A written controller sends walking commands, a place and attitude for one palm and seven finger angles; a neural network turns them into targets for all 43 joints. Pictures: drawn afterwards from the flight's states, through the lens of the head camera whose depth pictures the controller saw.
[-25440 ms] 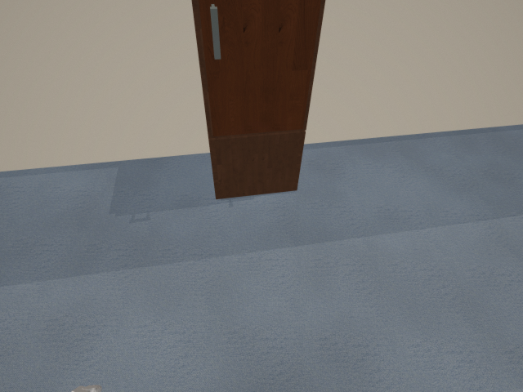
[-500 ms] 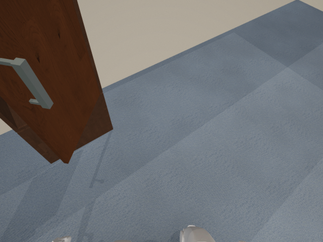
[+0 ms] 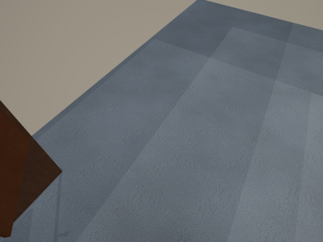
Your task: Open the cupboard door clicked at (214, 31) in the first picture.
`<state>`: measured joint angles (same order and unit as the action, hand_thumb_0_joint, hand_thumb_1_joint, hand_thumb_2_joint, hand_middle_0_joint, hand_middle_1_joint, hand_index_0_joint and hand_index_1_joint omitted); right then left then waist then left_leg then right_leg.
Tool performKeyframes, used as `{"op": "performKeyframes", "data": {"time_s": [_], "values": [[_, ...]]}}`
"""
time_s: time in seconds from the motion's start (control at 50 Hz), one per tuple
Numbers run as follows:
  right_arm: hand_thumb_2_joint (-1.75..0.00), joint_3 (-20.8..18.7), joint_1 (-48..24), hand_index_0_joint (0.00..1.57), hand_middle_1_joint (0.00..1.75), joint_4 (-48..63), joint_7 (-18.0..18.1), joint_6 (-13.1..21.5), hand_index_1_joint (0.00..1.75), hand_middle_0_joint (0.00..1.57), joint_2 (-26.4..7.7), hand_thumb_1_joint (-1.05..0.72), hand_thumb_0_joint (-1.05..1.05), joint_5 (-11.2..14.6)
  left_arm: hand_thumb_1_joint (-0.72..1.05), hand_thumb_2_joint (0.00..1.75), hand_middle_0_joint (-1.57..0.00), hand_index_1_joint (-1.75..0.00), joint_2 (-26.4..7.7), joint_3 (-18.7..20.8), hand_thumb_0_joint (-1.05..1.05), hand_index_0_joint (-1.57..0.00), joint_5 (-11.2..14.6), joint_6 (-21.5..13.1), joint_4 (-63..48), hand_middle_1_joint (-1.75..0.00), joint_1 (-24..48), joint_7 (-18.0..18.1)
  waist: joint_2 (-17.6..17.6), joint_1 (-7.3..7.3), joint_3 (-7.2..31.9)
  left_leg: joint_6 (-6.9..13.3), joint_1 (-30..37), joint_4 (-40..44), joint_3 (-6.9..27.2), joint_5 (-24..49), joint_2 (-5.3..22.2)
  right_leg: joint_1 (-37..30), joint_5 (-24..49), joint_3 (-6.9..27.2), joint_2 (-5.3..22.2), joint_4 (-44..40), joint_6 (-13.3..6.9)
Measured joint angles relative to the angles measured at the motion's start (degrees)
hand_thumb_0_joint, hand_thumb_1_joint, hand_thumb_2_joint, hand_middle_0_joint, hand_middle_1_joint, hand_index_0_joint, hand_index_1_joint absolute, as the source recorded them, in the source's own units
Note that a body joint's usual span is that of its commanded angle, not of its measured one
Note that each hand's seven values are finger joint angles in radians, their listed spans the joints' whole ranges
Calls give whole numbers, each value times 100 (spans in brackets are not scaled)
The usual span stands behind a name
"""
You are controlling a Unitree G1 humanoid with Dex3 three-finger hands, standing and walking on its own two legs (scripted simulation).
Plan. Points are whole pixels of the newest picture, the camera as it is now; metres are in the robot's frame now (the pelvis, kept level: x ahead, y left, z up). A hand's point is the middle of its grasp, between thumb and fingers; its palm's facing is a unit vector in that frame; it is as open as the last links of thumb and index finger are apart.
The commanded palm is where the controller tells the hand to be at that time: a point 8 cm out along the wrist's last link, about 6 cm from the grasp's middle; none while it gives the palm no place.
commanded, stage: walk to a spot facing it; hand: left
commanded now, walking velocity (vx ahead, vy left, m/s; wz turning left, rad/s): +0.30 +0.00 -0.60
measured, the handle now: out of the picture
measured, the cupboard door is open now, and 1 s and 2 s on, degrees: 43 43 43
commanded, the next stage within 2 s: turn to face it in 1.34 s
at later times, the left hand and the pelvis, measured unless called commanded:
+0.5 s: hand (150, 182) +0.32 +0.04 -0.16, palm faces -0.29 -0.93 -0.22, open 7.4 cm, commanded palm none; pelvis +0.16 -0.10 +0.00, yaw -16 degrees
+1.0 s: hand (161, 157) +0.42 +0.01 -0.17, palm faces -0.30 -0.94 -0.16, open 7.4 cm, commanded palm none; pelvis +0.40 -0.16 +0.00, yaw -24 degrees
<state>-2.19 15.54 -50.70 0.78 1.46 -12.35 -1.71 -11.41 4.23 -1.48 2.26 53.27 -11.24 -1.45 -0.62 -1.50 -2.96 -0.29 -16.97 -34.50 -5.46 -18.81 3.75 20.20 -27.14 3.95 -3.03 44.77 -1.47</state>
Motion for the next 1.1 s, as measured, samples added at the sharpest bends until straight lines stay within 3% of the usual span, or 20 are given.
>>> {"op": "performKeyframes", "data": {"time_s": [0.06, 0.12, 0.22, 0.3, 0.34, 0.36, 0.42, 0.46, 0.54, 0.62, 0.78, 0.84, 0.88, 0.9, 0.94, 0.98, 1.02, 1.1], "values": [[-90, 92, 250, 20, 30, -51, 13, 111, 30, 20, 172, -91, 0, -40, 91, 90, -21, -30, -70, 82, 1, -20, -71, 0, 101, -29, 27, -105, -99, -13, 28, 4, 369, 306, -262, -5, 94, 679, 339, -368, 231, 1585, 56], [-90, 153, 526, 20, 30, -212, 48, 176, 30, 20, 291, -91, 0, -31, 91, 90, -20, -30, -72, 103, 1, -20, -73, -31, 60, -29, 149, -176, -97, 35, -6, -97, 803, 829, -511, 90, 181, 1169, 878, -613, 503, 2044, 141], [-90, 159, 920, 21, 30, -513, 36, 171, 30, 20, 369, -91, 0, -46, 91, 90, -20, -30, -11, 64, 1, -20, -53, -41, -25, -29, 441, -208, -9, -34, -133, -279, 1387, 1221, -955, -30, 349, 1396, 1226, -883, 728, 956, 135], [-90, 119, 1194, 21, 30, -711, 7, 96, 30, 20, 335, -91, 0, -61, 91, 90, -20, -30, 12, 29, 1, -20, -49, -80, -64, -29, 731, -221, 91, -208, -268, -534, 1726, 1048, -1241, -411, 539, 1076, 1149, -1108, 645, -185, -35], [-90, 118, 1362, 21, 30, -825, -25, 36, 30, 20, 327, -91, 0, -18, 91, 90, -20, -30, -20, 6, 1, -20, -49, -223, -128, -29, 812, -221, 114, -229, -298, -594, 1657, 352, -1251, -779, 746, 640, 1198, -1220, 511, -744, -233], [-90, 122, 1368, 21, 30, -897, -51, -26, 30, 20, 334, -91, 0, 41, 91, 90, -20, -30, -40, 20, 1, -20, -41, -339, -164, -29, 836, -190, 73, -178, -323, -522, 1378, -525, -1066, -946, 793, 636, 1502, -1210, 493, -666, -343], [-90, 47, 943, 20, 30, -1022, -61, -214, 30, 20, 269, -91, 1, 118, 91, 90, -20, -30, -2, 5, 0, -20, 53, -476, -150, -29, 785, -23, 103, -180, -488, -317, 136, -3237, -84, -897, 576, 445, 1137, -1219, 357, -390, -446], [-90, -18, 577, 20, 30, -949, -48, -230, 30, 20, 222, -91, 1, 86, 91, 90, -20, -30, 47, -27, 0, -20, 54, -457, -55, -29, 626, 64, 129, -185, -483, -280, -526, -3707, 123, -431, 516, 137, 1146, -1203, 231, -775, -425], [-90, -85, -30, 20, 30, -608, -63, -152, 30, 19, 212, -91, 1, 34, 93, 90, -20, -30, 135, 15, 0, -20, 35, -470, 227, -29, 202, 173, 97, -137, -292, -291, -1303, -2944, 226, 117, 483, -434, 1381, -1076, 22, -1690, -494], [-90, -108, -456, 20, 30, -398, -107, -103, 30, 19, 220, -91, 1, 26, 94, 90, -21, -30, 104, 22, -1, -20, 26, -555, 472, -29, -206, 148, 104, 40, -101, -306, -1580, -2131, 296, 497, 419, -964, 1416, -941, -129, -2306, -523], [-90, -61, -1176, 20, 30, -340, -192, -64, 30, 19, 253, -91, 0, 71, 92, 90, -20, -30, 251, -120, 0, -20, 28, -652, 942, -29, -992, 165, 58, 440, -60, -208, -1282, -789, 160, 533, 140, -1942, 918, -645, -173, -2675, -427], [-90, -10, -1344, 20, 30, -331, -190, 17, 30, 19, 324, -91, 0, 67, 92, 90, -20, -30, 291, -139, 0, -20, 37, -626, 1122, -29, -1252, 174, -62, 494, -97, -73, -881, -129, -25, 553, -75, -2185, 491, -554, -65, -2416, -339], [-90, 41, -1354, 20, 30, -285, -163, 162, 30, 19, 321, -91, 0, 19, 91, 90, -20, -30, 376, -141, 0, -20, 65, -590, 1212, -29, -1458, 168, 10, 488, -51, 190, -492, 334, -47, 944, -76, -1892, 81, -517, -87, -1386, -262], [-90, 40, -1340, 20, 30, -274, -131, 229, 30, 20, 359, -91, 0, -3, 91, 90, -20, -30, 382, -145, 0, -20, 76, -549, 1257, -29, -1454, 152, -32, 458, -85, 251, -491, 116, -104, 931, -79, -1519, -36, -514, -35, -369, -227], [-90, 66, -1162, 20, 30, -280, -99, 285, 30, 20, 436, -91, 0, -4, 91, 90, -20, -30, 349, -127, 1, -20, 49, -468, 1279, -29, -1340, 137, -163, 430, -113, 223, -333, -105, -260, 524, -117, -693, 6, -481, 106, 1506, -196], [-90, 63, -843, 20, 30, -371, -57, 299, 30, 20, 474, -91, 0, -1, 91, 90, -20, -30, 309, -78, 1, -20, 3, -400, 1205, -29, -1111, 99, -189, 386, -81, 150, -58, 90, -313, 339, -149, 40, 378, -536, 292, 2461, -142], [-90, -29, -502, 21, 30, -536, 31, 316, 30, 20, 467, -92, -1, 46, 91, 90, -20, -30, 286, -36, 1, -20, -33, -360, 1019, -29, -847, 54, -151, 364, -42, 74, 258, 461, -343, 384, -158, 604, 699, -562, 507, 2508, -71], [-90, -139, 58, 21, 30, -857, 38, 242, 30, 20, 151, -96, -2, 13, 93, 90, -20, -30, 221, 29, 1, -20, -67, -328, 661, -29, -356, 41, -3, 267, 36, 12, 859, 1076, -437, 365, -86, 1042, 1183, -701, 856, 955, 37]]}}
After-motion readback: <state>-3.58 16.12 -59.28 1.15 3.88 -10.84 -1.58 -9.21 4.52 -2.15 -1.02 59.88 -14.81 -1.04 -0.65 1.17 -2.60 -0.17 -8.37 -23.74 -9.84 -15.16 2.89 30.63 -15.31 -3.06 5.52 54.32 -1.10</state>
